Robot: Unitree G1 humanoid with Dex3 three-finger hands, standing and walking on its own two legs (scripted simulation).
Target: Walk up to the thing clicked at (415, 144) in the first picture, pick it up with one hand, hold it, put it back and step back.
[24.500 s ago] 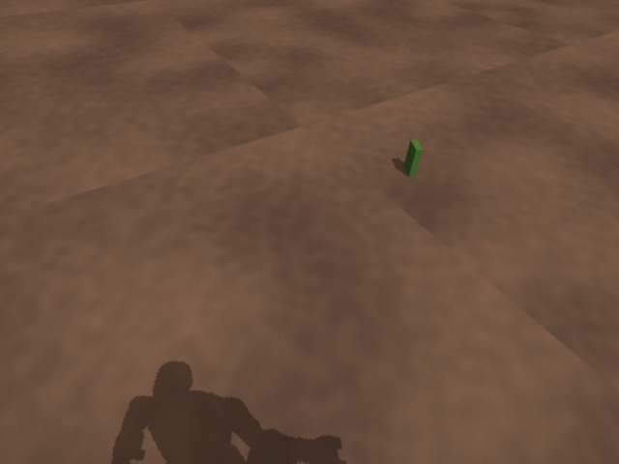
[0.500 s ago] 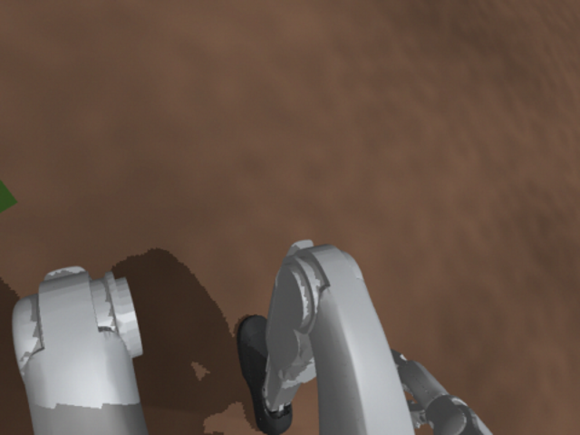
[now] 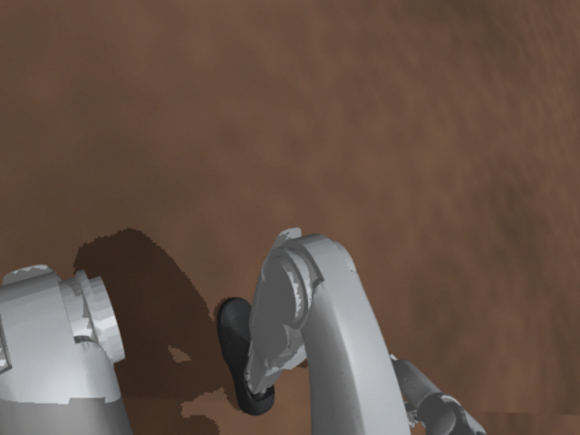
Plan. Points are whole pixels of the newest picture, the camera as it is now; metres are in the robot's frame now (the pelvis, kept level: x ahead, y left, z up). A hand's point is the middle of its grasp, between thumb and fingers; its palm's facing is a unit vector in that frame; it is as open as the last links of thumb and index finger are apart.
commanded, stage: withdraw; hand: left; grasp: from the side
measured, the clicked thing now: out of the picture +0.46 +0.36 -0.21
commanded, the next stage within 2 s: rise in 0.08 s
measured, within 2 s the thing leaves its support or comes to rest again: neither
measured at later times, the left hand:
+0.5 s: hand out of the picture +0.37 +0.42 -0.04, palm faces +0.43 -0.84 -0.34, open 16.0 cm
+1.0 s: hand out of the picture +0.24 +0.32 +0.15, palm faces +0.35 -0.83 -0.43, open 17.6 cm
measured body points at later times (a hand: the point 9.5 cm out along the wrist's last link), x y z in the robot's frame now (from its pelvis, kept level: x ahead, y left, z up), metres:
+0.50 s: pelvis +0.00 -0.01 +0.04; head +0.19 +0.12 +0.43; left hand +0.34 +0.46 -0.02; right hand +0.16 -0.25 -0.05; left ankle +0.07 +0.13 -0.27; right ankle +0.12 -0.11 -0.27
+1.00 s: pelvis +0.03 -0.02 +0.25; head +0.17 +0.05 +0.67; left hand +0.22 +0.36 +0.17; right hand +0.27 -0.22 +0.15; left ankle +0.07 +0.13 -0.27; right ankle +0.12 -0.11 -0.27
